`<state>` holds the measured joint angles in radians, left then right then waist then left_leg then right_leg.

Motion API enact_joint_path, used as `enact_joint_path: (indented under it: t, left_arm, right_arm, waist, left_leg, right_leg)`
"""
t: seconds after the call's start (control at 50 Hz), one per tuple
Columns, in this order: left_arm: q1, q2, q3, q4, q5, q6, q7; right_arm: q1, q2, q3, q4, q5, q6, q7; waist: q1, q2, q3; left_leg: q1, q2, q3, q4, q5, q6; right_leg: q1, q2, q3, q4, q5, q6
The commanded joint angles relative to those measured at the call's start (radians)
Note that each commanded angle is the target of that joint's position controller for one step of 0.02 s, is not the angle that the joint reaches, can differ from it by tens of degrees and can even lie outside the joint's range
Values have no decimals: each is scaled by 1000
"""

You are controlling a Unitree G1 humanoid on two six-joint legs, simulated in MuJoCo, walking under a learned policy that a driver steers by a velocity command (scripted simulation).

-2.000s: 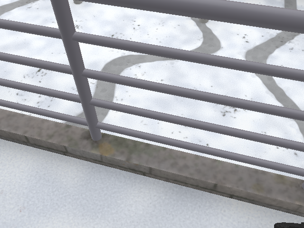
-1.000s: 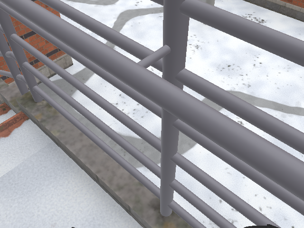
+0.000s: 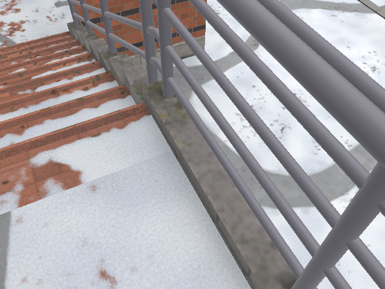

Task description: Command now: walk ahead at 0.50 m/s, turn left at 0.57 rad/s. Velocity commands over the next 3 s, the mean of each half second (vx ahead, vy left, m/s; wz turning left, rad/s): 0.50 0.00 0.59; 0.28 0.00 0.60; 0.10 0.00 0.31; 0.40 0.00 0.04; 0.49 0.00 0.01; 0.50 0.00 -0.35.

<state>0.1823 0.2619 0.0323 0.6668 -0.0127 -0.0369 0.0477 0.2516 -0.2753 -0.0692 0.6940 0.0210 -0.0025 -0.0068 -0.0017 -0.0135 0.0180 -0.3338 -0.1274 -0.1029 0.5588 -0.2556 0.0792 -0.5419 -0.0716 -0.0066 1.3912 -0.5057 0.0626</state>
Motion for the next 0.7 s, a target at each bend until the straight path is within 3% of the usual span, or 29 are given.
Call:
enact_joint_path:
  t: [0.02, 0.06, 0.08, 0.1, 0.14, 0.16, 0.18, 0.2, 0.22, 0.24, 0.26, 0.28, 0.3, 0.32, 0.34, 0.36, 0.4, 0.44, 0.46, 0.48, 0.5, 0.54, 0.56, 0.58, 0.6, 0.62, 0.64, 0.68, 0.7]
  left_arm:
    - [42, 94, 38, -99, -3, -39, 32]
    - [2, 61, 29, -132, 16, -44, 26]
    - [-14, 31, 20, -131, 27, -46, 5]
    - [-54, 12, 20, -136, 27, -56, -15]
    - [-36, 51, 45, -112, -7, -59, -33]
    - [-6, 72, 48, -100, -1, -40, -37]
    - [12, 44, 51, -97, 11, -33, -34]
    - [45, 65, 59, -88, 29, -30, -29]
    - [117, 112, 68, -85, 29, -29, -24]
    - [156, 175, 91, -58, 58, -28, -18]
    - [125, 163, 103, -65, 16, -34, -8]
    - [73, 123, 88, -85, -22, -33, 0]
    - [-1, 130, 90, -101, -29, -19, -4]
    - [-37, 136, 92, -100, -27, -12, -3]
    - [-11, 158, 96, -98, -14, -1, -4]
    - [34, 150, 93, -93, -2, 3, -7]
    - [44, 156, 96, -77, 18, 4, -9]
    - [49, 188, 109, -58, 26, 5, 0]
    - [34, 215, 119, -72, 8, 9, -3]
    - [28, 250, 132, -56, 4, 21, -16]
    - [51, 246, 118, -47, 24, 37, -23]
    - [25, 203, 100, -34, -3, 31, -38]
    - [28, 179, 90, -17, -8, 16, -41]
    - [47, 134, 80, 1, -5, 9, -38]
    - [-60, 91, 67, -106, 17, -15, -24]
    - [-94, 122, 68, -127, 11, -53, -19]
    - [-93, 139, 72, -124, -12, -81, -31]
    - [-12, 177, 85, -62, 13, -95, -30]
    - [-7, 193, 94, -43, 12, -91, -29]
  right_arm:
    - [-66, -86, -19, -100, 22, -44, -5]
    - [-77, -71, -20, -118, 9, -29, -17]
    - [-111, -46, -16, -131, 5, -5, -20]
    - [-111, -62, -25, -136, 2, 4, -28]
    - [-87, -105, -36, -160, -24, 29, -28]
    - [-94, -83, -30, -165, -16, 23, -11]
    - [-111, -50, -17, -167, 6, 19, 1]
    - [-125, -16, -2, -182, 2, 11, 10]
    - [-120, 38, 13, -194, -7, 0, 10]
    - [34, 32, -1, -180, 34, 5, 19]
    - [79, -94, -38, -149, 38, 27, 26]
    - [20, -124, -47, -165, 46, 41, 33]
    - [31, -129, -63, -154, 54, 40, 28]
    - [25, -125, -62, -164, 35, 40, 19]
    - [16, -99, -57, -156, 39, 36, 20]
    - [-32, -55, -40, -149, 35, 36, 21]
    - [-88, -29, -27, -172, 34, 24, 20]
    - [-112, 3, -1, -188, 31, 20, 38]
    - [-149, -4, 1, -190, 30, 20, 39]
    - [-140, -24, -5, -191, 30, 30, 41]
    - [-110, -33, -1, -195, 14, 57, 45]
    - [-27, -71, -15, -182, 9, 64, 35]
    - [43, -83, -29, -144, -1, 55, 34]
    - [183, -132, -60, -95, 5, 29, 30]
    - [284, -309, -101, -89, -20, 8, 16]
    - [290, -276, -79, -118, -24, -35, 17]
    - [251, -244, -66, -125, -17, -60, 7]
    - [121, -174, -48, -153, -20, -64, 14]
    - [82, -155, -39, -164, -29, -59, 13]
  waist:
    - [55, 65, -68]
    - [51, 49, -48]
    - [52, 37, -57]
    - [38, 62, -52]
    - [21, 120, -127]
    - [15, 116, -144]
    - [46, 109, -137]
    - [60, 94, -149]
    - [83, -57, -210]
    - [27, -327, -190]
    - [2, -190, -113]
    - [-4, -96, -46]
    - [-39, -100, 16]
    - [-59, -100, 64]
    - [-46, -65, 63]
    - [0, -49, 69]
    - [37, -147, 57]
    - [36, -147, -11]
    - [64, -135, -33]
    - [58, -116, -24]
    - [59, -94, -7]
    - [-21, -95, -14]
    - [-58, -58, -30]
    - [-116, 70, -54]
    - [-141, 415, -36]
    - [-141, 330, -86]
    - [-101, 268, -54]
    - [-37, 142, -58]
    - [-9, 138, -56]
  left_leg:
    - [112, 251, -369, -277, 173, 225]
    - [109, 215, -311, -266, 246, 205]
    - [64, 162, -233, -226, 273, 180]
    - [2, 147, -230, -198, 335, 157]
    - [70, 189, -304, -138, 484, 139]
    - [85, 194, -303, -120, 455, 118]
    - [69, 158, -325, -98, 345, 79]
    - [27, 125, -322, -37, 212, 32]
    - [-94, 37, -256, 185, -101, -31]
    - [-233, -40, -158, 449, -493, -87]
    - [-330, 83, -129, 678, -391, -106]
    - [-336, 122, -144, 768, -271, -114]
    - [-353, 119, -121, 803, -198, -129]
    - [-353, 138, -105, 782, -184, -143]
    - [-320, 148, -46, 718, -138, -146]
    - [-315, 141, 7, 647, -119, -146]
    - [-255, 182, 50, 534, -129, -160]
    - [-157, 222, 48, 346, -124, -143]
    - [-138, 206, 115, 298, -64, -141]
    - [-103, 213, 137, 264, -50, -124]
    - [-87, 206, 137, 240, -102, -109]
    - [61, 185, 177, 94, -91, -41]
    - [157, 150, 209, 67, -128, -18]
    - [311, 138, 126, -1, -116, 26]
    - [429, 331, -423, -196, -185, 172]
    - [456, 435, -704, -307, -150, 273]
    - [450, 454, -635, -297, -34, 255]
    - [374, 397, -449, -209, 276, 200]
    - [316, 374, -361, -197, 465, 179]
  right_leg:
    - [-116, 6, 78, -35, 85, -28]
    - [-87, 11, 59, -264, 126, -33]
    - [11, 24, 31, -444, 143, -46]
    - [112, 68, -16, -586, 159, -49]
    - [215, 114, -12, -723, 300, -39]
    - [262, 120, -19, -793, 354, -44]
    - [346, 119, -9, -934, 405, -55]
    - [456, 74, 23, -965, 467, -71]
    - [628, -114, 209, -983, 618, -144]
    - [600, -425, 572, -1061, 653, -359]
    - [483, -492, 686, -1068, 277, -394]
    - [373, -415, 613, -1098, 22, -336]
    - [321, -338, 513, -1130, -47, -278]
    - [278, -312, 428, -1133, -1, -243]
    - [276, -263, 309, -1133, 35, -205]
    - [288, -215, 205, -1139, 93, -194]
    - [294, -176, 73, -1145, 160, -191]
    - [345, -175, -8, -1097, 308, -175]
    - [346, -164, -32, -1119, 272, -179]
    - [334, -194, -17, -1125, 245, -186]
    - [329, -225, -8, -1096, 277, -188]
    - [256, -246, -28, -1078, 120, -175]
    - [217, -224, -77, -980, 56, -170]
    - [124, -150, -154, -713, 126, -137]
    - [-234, 54, -193, -300, -79, -42]
    - [-372, 64, 46, -120, -124, -52]
    - [-395, 27, 97, -85, -57, -68]
    - [-317, -22, 103, -135, 49, -67]
    - [-234, -42, 85, -191, 78, -71]
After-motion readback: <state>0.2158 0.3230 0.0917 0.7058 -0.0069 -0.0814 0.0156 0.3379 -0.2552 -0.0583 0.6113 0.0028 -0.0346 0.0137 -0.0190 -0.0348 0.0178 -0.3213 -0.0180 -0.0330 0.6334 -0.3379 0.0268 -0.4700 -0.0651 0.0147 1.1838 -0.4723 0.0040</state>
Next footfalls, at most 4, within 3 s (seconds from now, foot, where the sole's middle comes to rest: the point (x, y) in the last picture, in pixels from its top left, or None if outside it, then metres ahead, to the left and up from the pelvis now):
0.20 right None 0.16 -0.08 -0.77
0.58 left None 0.13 0.25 -0.77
0.98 right None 0.40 0.21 -0.77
1.34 left None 0.21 0.37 -0.77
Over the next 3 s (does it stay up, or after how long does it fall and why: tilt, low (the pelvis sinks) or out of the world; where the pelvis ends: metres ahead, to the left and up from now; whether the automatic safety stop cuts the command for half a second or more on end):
stays up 0.85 0.75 -0.01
